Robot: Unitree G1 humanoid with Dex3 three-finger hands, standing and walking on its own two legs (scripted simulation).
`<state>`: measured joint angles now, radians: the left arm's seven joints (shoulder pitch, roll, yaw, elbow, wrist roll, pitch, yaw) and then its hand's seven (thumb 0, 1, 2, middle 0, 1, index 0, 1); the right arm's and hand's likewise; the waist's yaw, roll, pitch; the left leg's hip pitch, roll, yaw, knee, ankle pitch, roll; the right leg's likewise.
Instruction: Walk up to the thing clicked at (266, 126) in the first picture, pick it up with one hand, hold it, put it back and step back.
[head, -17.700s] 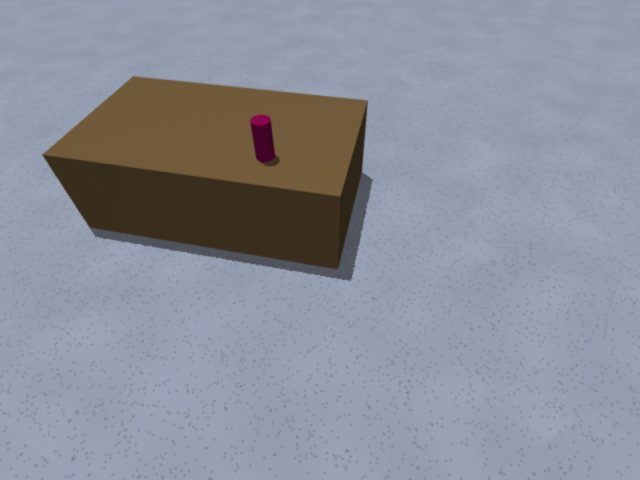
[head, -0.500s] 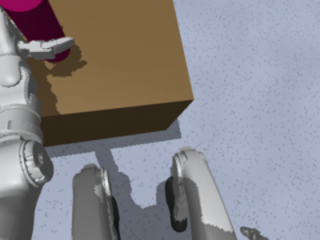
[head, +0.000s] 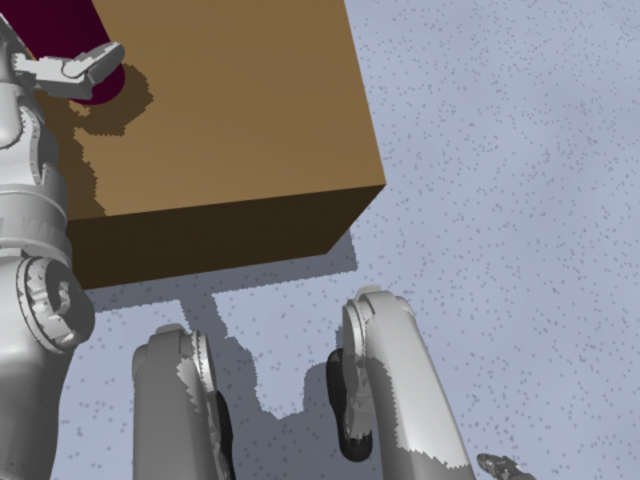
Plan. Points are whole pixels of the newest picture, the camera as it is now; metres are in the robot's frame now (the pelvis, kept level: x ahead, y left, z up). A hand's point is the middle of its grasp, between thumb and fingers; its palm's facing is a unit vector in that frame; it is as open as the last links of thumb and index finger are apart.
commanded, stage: settle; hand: left
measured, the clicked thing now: (59, 25) +0.59 +0.18 +0.04
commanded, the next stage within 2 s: lift in 1.08 s
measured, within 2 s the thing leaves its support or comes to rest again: leaves its support in 0.48 s
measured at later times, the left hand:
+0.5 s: hand (61, 46) +0.57 +0.18 +0.04, palm faces +0.11 -0.99 -0.07, open 9.9 cm
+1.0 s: hand out of the picture +0.58 +0.19 +0.09, palm faces +0.13 -0.99 -0.06, open 10.0 cm
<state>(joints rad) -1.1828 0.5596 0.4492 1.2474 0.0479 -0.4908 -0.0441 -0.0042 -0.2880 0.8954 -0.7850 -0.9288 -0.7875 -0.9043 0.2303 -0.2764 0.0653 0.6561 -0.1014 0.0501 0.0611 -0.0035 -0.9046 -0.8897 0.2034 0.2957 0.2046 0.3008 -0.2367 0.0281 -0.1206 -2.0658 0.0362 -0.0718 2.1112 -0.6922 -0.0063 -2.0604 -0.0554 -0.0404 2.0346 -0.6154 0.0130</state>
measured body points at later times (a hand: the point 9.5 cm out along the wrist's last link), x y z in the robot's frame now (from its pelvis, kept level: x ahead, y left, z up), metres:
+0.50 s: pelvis +0.01 +0.00 +0.04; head +0.24 +0.03 +0.43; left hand +0.56 +0.23 +0.05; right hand +0.03 -0.27 -0.07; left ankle +0.07 +0.13 -0.39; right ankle +0.10 -0.13 -0.39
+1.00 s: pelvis +0.03 +0.01 +0.10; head +0.26 +0.03 +0.49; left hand +0.57 +0.24 +0.10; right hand +0.08 -0.26 -0.03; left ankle +0.07 +0.13 -0.39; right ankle +0.10 -0.13 -0.39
